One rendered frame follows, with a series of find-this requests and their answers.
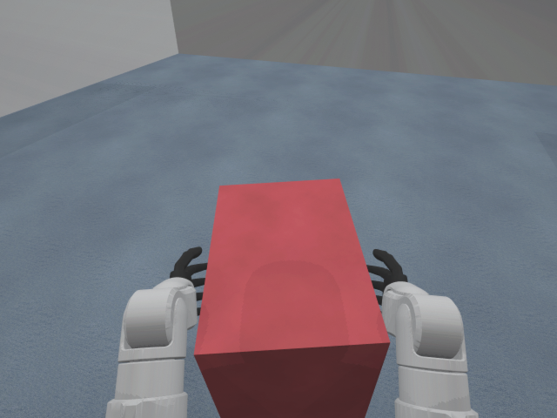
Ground robot right hand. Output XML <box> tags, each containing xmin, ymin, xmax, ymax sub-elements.
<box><xmin>366</xmin><ymin>249</ymin><xmax>407</xmax><ymax>312</ymax></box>

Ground right robot forearm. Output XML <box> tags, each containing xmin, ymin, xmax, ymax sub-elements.
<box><xmin>381</xmin><ymin>281</ymin><xmax>479</xmax><ymax>418</ymax></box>

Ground robot left hand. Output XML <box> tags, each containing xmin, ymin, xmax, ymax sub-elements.
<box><xmin>170</xmin><ymin>246</ymin><xmax>208</xmax><ymax>316</ymax></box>

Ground carton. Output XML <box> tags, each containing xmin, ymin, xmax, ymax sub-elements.
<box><xmin>194</xmin><ymin>179</ymin><xmax>390</xmax><ymax>418</ymax></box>

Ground left robot forearm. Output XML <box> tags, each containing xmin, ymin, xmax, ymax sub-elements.
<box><xmin>105</xmin><ymin>277</ymin><xmax>198</xmax><ymax>418</ymax></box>

